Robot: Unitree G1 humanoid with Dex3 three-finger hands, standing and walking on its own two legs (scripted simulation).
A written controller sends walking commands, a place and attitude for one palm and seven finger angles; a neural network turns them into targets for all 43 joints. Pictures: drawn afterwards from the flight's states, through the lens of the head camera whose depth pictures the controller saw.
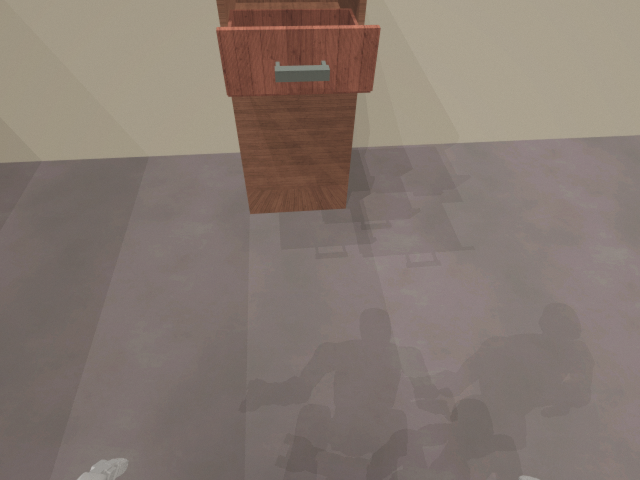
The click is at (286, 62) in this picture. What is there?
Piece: drawer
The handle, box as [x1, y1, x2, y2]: [275, 61, 329, 81]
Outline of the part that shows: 329,68 324,61 321,61 320,65 280,66 279,62 276,62 275,80 329,80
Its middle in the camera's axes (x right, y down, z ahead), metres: -0.05 -0.42 +0.95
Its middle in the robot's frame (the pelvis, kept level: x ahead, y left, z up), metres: +0.99 +0.11 +0.04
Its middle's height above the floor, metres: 0.81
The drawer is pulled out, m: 0.29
